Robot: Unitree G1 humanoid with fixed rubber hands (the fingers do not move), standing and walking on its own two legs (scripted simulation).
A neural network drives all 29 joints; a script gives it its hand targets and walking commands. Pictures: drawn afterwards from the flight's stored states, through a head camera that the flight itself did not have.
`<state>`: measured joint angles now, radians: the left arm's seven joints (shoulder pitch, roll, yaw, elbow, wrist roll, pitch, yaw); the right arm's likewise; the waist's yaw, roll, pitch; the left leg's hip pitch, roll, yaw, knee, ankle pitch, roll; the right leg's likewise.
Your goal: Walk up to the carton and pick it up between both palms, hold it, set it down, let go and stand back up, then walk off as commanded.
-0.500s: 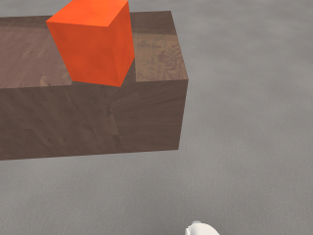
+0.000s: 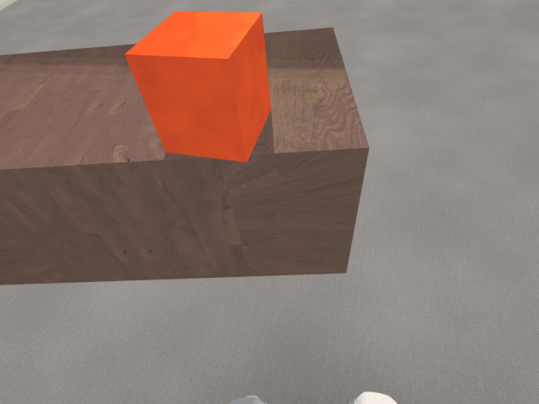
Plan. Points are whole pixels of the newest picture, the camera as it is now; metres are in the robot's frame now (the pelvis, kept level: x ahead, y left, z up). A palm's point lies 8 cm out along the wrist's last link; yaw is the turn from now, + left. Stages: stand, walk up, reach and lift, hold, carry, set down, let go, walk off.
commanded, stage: walk up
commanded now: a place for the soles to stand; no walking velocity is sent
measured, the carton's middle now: (210, 86) +0.83 +0.17 +0.06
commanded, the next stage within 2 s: none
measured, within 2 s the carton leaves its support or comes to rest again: neither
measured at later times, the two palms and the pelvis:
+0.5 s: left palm out of the picture +0.11 +0.30 -0.06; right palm out of the picture +0.15 -0.31 -0.12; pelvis +0.08 -0.02 +0.02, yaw +0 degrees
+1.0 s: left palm out of the picture +0.16 +0.40 -0.10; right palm (452, 391) +0.17 -0.23 -0.10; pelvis +0.11 +0.08 +0.00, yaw -1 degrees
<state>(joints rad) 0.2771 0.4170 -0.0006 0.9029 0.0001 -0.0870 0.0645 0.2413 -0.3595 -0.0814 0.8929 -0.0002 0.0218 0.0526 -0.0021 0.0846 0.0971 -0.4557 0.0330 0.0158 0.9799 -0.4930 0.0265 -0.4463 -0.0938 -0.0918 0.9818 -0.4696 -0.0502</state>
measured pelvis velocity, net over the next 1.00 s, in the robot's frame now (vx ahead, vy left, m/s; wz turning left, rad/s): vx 0.11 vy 0.08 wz -0.03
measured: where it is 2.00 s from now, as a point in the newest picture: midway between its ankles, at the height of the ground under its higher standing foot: outside the picture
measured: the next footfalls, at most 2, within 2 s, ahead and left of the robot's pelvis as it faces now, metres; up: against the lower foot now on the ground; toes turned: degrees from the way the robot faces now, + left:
right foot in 0.34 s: +0.17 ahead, -0.13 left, +0.00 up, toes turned -3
left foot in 0.80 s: +0.18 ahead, +0.15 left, +0.00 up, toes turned +1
